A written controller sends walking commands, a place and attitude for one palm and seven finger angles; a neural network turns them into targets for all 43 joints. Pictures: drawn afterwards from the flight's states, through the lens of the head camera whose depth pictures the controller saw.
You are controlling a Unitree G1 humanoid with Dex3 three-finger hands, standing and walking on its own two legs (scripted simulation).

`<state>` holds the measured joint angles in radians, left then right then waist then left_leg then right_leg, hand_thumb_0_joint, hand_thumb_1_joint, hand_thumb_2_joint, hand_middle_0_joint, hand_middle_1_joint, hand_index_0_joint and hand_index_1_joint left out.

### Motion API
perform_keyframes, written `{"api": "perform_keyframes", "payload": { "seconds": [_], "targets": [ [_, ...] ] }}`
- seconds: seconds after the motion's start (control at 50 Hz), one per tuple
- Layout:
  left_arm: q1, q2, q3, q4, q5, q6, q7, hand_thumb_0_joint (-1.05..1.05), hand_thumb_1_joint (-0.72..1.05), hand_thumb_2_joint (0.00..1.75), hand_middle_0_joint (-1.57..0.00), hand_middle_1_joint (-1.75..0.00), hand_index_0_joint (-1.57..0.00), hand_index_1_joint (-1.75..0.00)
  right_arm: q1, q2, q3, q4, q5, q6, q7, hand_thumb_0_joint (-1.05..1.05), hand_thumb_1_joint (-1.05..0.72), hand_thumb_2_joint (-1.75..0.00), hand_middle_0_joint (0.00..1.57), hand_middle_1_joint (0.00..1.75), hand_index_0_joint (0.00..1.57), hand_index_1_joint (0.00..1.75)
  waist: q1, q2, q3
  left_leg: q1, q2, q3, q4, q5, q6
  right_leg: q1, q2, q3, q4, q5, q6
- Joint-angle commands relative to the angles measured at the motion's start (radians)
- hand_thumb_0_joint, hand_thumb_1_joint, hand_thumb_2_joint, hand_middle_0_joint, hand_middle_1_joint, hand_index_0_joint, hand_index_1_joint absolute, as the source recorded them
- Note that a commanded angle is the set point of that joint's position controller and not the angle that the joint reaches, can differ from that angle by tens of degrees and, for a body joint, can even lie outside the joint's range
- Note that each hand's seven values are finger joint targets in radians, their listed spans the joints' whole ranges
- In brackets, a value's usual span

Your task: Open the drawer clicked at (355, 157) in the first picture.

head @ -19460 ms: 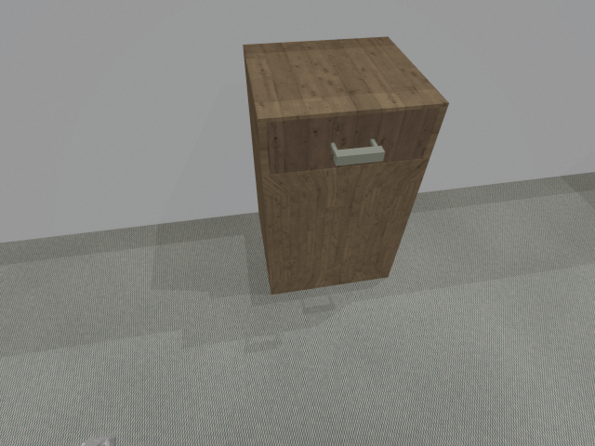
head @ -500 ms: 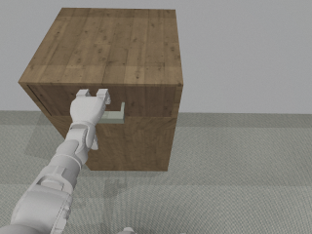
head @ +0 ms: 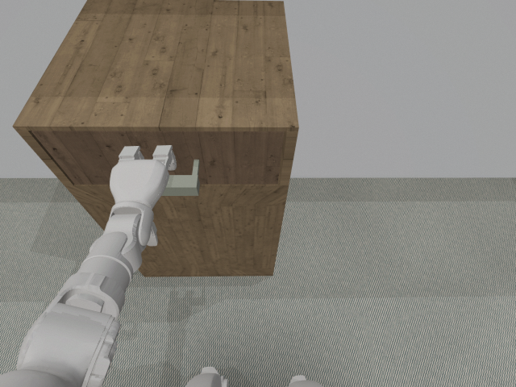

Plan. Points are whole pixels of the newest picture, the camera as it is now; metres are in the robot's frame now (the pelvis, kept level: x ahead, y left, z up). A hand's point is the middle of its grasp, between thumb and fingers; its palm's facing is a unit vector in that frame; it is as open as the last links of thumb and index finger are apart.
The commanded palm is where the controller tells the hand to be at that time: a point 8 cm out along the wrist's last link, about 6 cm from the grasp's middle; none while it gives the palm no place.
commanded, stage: lower the fingers behind the handle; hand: left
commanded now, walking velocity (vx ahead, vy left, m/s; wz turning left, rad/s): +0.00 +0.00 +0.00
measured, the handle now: (166, 175) +0.50 +0.17 -0.02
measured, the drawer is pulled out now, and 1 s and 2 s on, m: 0.00 0.00 0.00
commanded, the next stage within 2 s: lift the fingers back up to retry in 0.78 s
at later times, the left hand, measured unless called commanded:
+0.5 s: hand (152, 194) +0.45 +0.18 -0.01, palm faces +0.01 +0.02 -1.00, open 13.8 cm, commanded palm +0.43 +0.18 +0.01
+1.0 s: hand (152, 191) +0.45 +0.18 -0.01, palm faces -0.01 +0.01 -1.00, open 13.8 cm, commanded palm +0.43 +0.17 +0.03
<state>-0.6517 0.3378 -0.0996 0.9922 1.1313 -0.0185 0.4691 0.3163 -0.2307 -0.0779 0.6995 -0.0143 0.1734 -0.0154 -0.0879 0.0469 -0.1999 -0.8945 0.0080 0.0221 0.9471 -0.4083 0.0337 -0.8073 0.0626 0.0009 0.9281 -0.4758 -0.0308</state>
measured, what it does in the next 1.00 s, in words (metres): stands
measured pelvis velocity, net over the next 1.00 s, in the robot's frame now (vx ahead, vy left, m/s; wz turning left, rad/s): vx -0.04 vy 0.01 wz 0.00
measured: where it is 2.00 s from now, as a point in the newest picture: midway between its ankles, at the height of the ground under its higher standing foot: outside the picture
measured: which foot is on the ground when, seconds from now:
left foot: down 0.00-1.00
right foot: down 0.00-1.00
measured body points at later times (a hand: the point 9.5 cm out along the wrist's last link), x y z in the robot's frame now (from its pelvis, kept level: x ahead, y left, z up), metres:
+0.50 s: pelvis -0.03 +0.01 -0.02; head +0.07 +0.01 +0.42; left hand +0.44 +0.18 +0.04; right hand +0.01 -0.26 -0.15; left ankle +0.02 +0.10 -0.68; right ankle -0.03 -0.11 -0.68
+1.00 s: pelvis -0.04 +0.01 -0.03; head +0.06 +0.02 +0.41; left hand +0.45 +0.18 +0.04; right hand -0.02 -0.26 -0.15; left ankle +0.02 +0.10 -0.68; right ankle -0.03 -0.11 -0.68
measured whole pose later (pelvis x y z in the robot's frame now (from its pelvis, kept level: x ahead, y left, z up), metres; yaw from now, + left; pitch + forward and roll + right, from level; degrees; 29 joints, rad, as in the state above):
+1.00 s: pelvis -0.04 +0.01 -0.03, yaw +0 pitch +23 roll -2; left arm -0.87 0.37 -0.17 1.07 1.10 0.11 0.39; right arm 0.34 -0.23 -0.03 0.67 0.00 0.14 -0.04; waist -0.13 0.05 -0.19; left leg -1.09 0.00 0.02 1.09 -0.40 0.05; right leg -1.00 0.06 -0.01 1.08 -0.48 -0.01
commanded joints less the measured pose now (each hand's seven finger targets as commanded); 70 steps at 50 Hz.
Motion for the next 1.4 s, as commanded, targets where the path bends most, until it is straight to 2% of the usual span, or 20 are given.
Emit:
{"api": "perform_keyframes", "payload": {
  "seconds": [0.0,0.06,0.14,0.2,0.34,0.36,0.4,0.54,0.56,0.6,0.68,0.86,0.9,1.04,1.06,1.14,1.18,1.22,1.3,1.38],
  "targets": [
    [-0.415,0.141,0.030,-0.127,-0.005,0.048,0.053,0.00,-0.50,0.30,-0.30,-1.20,-0.30,-1.20,0.077,-0.144,-0.047,-0.074,-0.003,-0.021,-0.005,0.00,-0.90,-0.90,0.20,0.30,0.20,0.30,-0.032,-0.017,-0.351,0.334,-0.025,-0.013,-0.040,0.333,0.015,0.044,0.011,-0.001,-0.116,0.370,-0.010],
    [-0.421,0.161,0.035,-0.066,-0.007,0.080,0.043,0.00,-0.50,0.30,-0.30,-1.20,-0.30,-1.20,0.078,-0.149,-0.041,-0.074,0.001,-0.016,-0.009,0.00,-0.90,-0.90,0.20,0.30,0.20,0.30,-0.038,-0.054,-0.324,0.294,-0.027,-0.015,-0.041,0.297,0.019,0.043,0.011,0.001,-0.117,0.345,-0.008],
    [-0.410,0.157,0.023,-0.022,-0.017,0.101,0.013,0.00,-0.50,0.30,-0.30,-1.20,-0.30,-1.20,0.084,-0.152,-0.031,-0.085,0.002,-0.017,-0.016,0.00,-0.90,-0.90,0.20,0.30,0.20,0.30,-0.034,-0.046,-0.311,0.278,-0.026,-0.014,-0.040,0.264,0.021,0.030,0.009,-0.004,-0.111,0.308,-0.009],
    [-0.391,0.147,0.008,0.015,-0.021,0.101,-0.015,0.00,-0.50,0.30,-0.30,-1.20,-0.30,-1.20,0.081,-0.149,-0.023,-0.094,0.005,-0.018,-0.022,0.00,-0.90,-0.90,0.20,0.30,0.20,0.30,-0.043,-0.084,-0.268,0.222,-0.028,-0.011,-0.029,0.218,0.025,0.012,0.006,0.000,-0.114,0.274,-0.006],
    [-0.386,0.130,-0.012,0.043,-0.010,0.084,-0.038,0.00,-0.50,0.30,-0.30,-1.20,-0.30,-1.20,0.099,-0.151,-0.017,-0.107,0.002,-0.029,-0.024,0.00,-0.90,-0.90,0.20,0.30,0.20,0.30,-0.047,-0.065,-0.252,0.182,-0.022,-0.026,0.002,0.170,0.024,-0.080,0.008,-0.010,-0.073,0.192,-0.013],
    [-0.428,0.103,-0.039,0.025,-0.011,0.082,-0.038,0.00,-0.50,0.30,-0.30,-1.20,-0.30,-1.20,0.097,-0.150,-0.017,-0.104,0.001,-0.030,-0.023,0.00,-0.90,-0.90,0.20,0.30,0.20,0.30,-0.063,-0.050,-0.255,0.184,-0.018,-0.029,0.008,0.161,0.023,-0.109,0.007,-0.012,-0.066,0.179,-0.012],
    [-0.443,0.094,-0.042,0.005,-0.014,0.088,-0.033,0.00,-0.50,0.30,-0.30,-1.20,-0.30,-1.20,0.099,-0.150,-0.021,-0.103,0.000,-0.033,-0.021,0.00,-0.90,-0.90,0.20,0.30,0.20,0.30,-0.062,-0.042,-0.283,0.203,-0.015,-0.033,0.013,0.153,0.022,-0.124,0.008,-0.013,-0.062,0.162,-0.012],
    [-0.489,0.130,-0.033,0.031,-0.041,0.126,-0.043,0.00,-0.50,0.30,-0.30,-1.20,-0.30,-1.20,0.110,-0.156,-0.011,-0.100,0.008,-0.038,-0.029,0.00,-0.90,-0.90,0.20,0.30,0.20,0.30,-0.076,-0.068,-0.273,0.165,-0.018,-0.036,0.008,0.085,0.028,-0.121,0.006,-0.015,-0.069,0.108,-0.005],
    [-0.503,0.163,-0.012,0.038,-0.042,0.127,-0.046,0.00,-0.50,0.30,-0.30,-1.20,-0.30,-1.20,0.113,-0.159,-0.008,-0.097,0.008,-0.040,-0.033,0.00,-0.90,-0.90,0.20,0.30,0.20,0.30,-0.079,-0.077,-0.263,0.147,-0.017,-0.035,0.010,0.072,0.031,-0.118,0.005,-0.012,-0.071,0.100,-0.003],
    [-0.484,0.196,0.006,0.043,-0.041,0.128,-0.055,0.00,-0.50,0.30,-0.30,-1.20,-0.30,-1.20,0.113,-0.161,-0.003,-0.104,0.010,-0.043,-0.038,0.00,-0.90,-0.90,0.20,0.30,0.20,0.30,-0.064,-0.074,-0.276,0.130,-0.020,-0.030,0.008,0.063,0.031,-0.099,0.004,-0.008,-0.070,0.091,-0.004],
    [-0.498,0.165,-0.026,0.062,-0.035,0.125,-0.071,0.00,-0.50,0.30,-0.30,-1.20,-0.30,-1.20,0.121,-0.160,0.001,-0.104,0.011,-0.049,-0.040,0.00,-0.90,-0.90,0.20,0.30,0.20,0.30,-0.077,-0.057,-0.237,0.122,-0.019,-0.036,0.006,0.037,0.029,-0.146,0.005,-0.017,-0.065,0.066,-0.006],
    [-0.497,0.133,-0.041,0.055,-0.036,0.120,-0.082,0.00,-0.50,0.30,-0.30,-1.20,-0.30,-1.20,0.133,-0.163,-0.005,-0.106,0.009,-0.058,-0.038,0.00,-0.90,-0.90,0.20,0.30,0.20,0.30,-0.077,-0.041,-0.268,0.158,-0.011,-0.052,0.015,0.045,0.025,-0.194,0.007,-0.028,-0.040,0.062,-0.010],
    [-0.546,0.171,-0.022,0.003,-0.040,0.120,-0.079,0.00,-0.50,0.30,-0.30,-1.20,-0.30,-1.20,0.131,-0.166,-0.005,-0.108,0.011,-0.056,-0.040,0.00,-0.90,-0.90,0.20,0.30,0.20,0.30,-0.072,-0.030,-0.293,0.173,-0.011,-0.053,0.003,0.033,0.023,-0.174,0.006,-0.024,-0.047,0.056,-0.008],
    [-0.636,0.156,-0.030,-0.126,-0.061,0.109,-0.069,0.00,-0.50,0.30,-0.30,-1.20,-0.30,-1.20,0.137,-0.159,-0.015,-0.106,0.014,-0.056,-0.045,0.00,-0.90,-0.90,0.20,0.30,0.20,0.30,-0.070,0.004,-0.379,0.328,-0.004,-0.068,-0.047,0.099,0.019,-0.118,0.011,-0.031,-0.084,0.107,-0.007],
    [-0.603,0.191,0.002,-0.116,-0.057,0.107,-0.067,0.00,-0.50,0.30,-0.30,-1.20,-0.30,-1.20,0.136,-0.161,-0.015,-0.105,0.015,-0.054,-0.047,0.00,-0.90,-0.90,0.20,0.30,0.20,0.30,-0.057,0.011,-0.373,0.340,-0.003,-0.069,-0.058,0.103,0.016,-0.107,0.012,-0.032,-0.091,0.106,-0.011],
    [-0.625,0.170,-0.012,-0.172,-0.055,0.078,-0.050,0.00,-0.50,0.30,-0.30,-1.20,-0.30,-1.20,0.135,-0.155,-0.018,-0.100,0.014,-0.056,-0.049,0.00,-0.90,-0.90,0.20,0.30,0.20,0.30,-0.060,0.009,-0.366,0.391,-0.003,-0.068,-0.086,0.143,0.017,-0.069,0.014,-0.031,-0.127,0.136,-0.010],
    [-0.626,0.235,0.037,-0.206,-0.048,0.064,-0.034,0.00,-0.50,0.30,-0.30,-1.20,-0.30,-1.20,0.136,-0.158,-0.018,-0.095,0.012,-0.053,-0.050,0.00,-0.90,-0.90,0.20,0.30,0.20,0.30,-0.043,0.024,-0.387,0.404,-0.005,-0.058,-0.094,0.195,0.016,-0.021,0.015,-0.026,-0.137,0.173,-0.012],
    [-0.618,0.228,0.042,-0.247,-0.047,0.054,-0.021,0.00,-0.50,0.30,-0.30,-1.20,-0.30,-1.20,0.131,-0.152,-0.022,-0.096,0.010,-0.052,-0.045,0.00,-0.90,-0.90,0.20,0.30,0.20,0.30,-0.032,0.048,-0.422,0.449,-0.006,-0.051,-0.101,0.277,0.013,0.025,0.017,-0.029,-0.146,0.230,-0.016],
    [-0.519,0.161,0.008,-0.209,-0.050,0.088,-0.009,0.00,-0.50,0.30,-0.30,-1.20,-0.30,-1.20,0.117,-0.151,-0.028,-0.095,0.013,-0.034,-0.028,0.00,-0.90,-0.90,0.20,0.30,0.20,0.30,-0.020,0.028,-0.360,0.483,-0.006,-0.040,-0.135,0.336,0.008,0.066,0.024,-0.036,-0.182,0.276,-0.017],
    [-0.511,0.176,0.022,-0.281,-0.061,0.091,-0.026,0.00,-0.50,0.30,-0.30,-1.20,-0.30,-1.20,0.097,-0.149,-0.033,-0.102,0.017,-0.022,-0.023,0.00,-0.90,-0.90,0.20,0.30,0.20,0.30,-0.007,0.031,-0.399,0.546,-0.009,-0.028,-0.157,0.426,0.011,0.151,0.021,-0.025,-0.207,0.374,-0.015]
  ]
}}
